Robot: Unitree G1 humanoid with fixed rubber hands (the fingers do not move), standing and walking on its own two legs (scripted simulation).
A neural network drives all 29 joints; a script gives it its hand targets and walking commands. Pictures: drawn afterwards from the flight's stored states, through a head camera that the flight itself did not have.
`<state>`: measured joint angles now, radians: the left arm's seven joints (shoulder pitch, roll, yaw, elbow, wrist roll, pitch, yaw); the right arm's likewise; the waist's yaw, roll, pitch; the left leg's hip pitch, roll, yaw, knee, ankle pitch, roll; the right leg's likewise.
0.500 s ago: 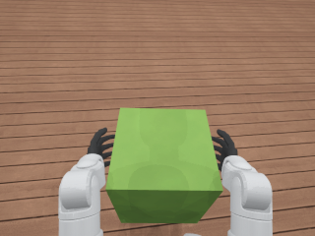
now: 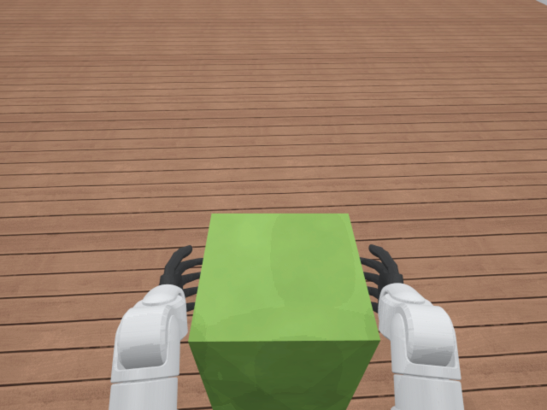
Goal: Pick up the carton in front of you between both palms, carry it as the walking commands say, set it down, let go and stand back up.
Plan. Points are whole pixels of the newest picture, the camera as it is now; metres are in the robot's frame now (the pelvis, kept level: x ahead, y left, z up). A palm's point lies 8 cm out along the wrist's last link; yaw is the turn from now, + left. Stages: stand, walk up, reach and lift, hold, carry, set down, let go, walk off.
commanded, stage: carry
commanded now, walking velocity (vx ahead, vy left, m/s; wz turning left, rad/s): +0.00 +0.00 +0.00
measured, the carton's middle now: (280, 315) +0.27 +0.00 -0.02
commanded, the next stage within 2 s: hold in 1.52 s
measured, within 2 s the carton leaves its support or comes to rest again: neither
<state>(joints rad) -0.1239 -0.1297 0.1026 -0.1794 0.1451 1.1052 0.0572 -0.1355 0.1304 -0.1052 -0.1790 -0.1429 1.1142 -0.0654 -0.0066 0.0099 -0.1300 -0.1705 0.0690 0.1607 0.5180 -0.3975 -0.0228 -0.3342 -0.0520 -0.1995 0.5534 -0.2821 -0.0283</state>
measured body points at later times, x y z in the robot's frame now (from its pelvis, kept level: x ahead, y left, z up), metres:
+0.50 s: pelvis -0.03 +0.00 +0.00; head -0.05 +0.00 +0.45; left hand +0.26 +0.16 +0.02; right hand +0.27 -0.15 +0.02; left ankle -0.10 +0.11 -0.73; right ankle +0.00 -0.10 -0.73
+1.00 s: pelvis -0.06 +0.01 +0.00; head -0.08 +0.01 +0.45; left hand +0.23 +0.16 +0.04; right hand +0.24 -0.14 +0.03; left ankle -0.10 +0.11 -0.73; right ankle +0.00 -0.10 -0.73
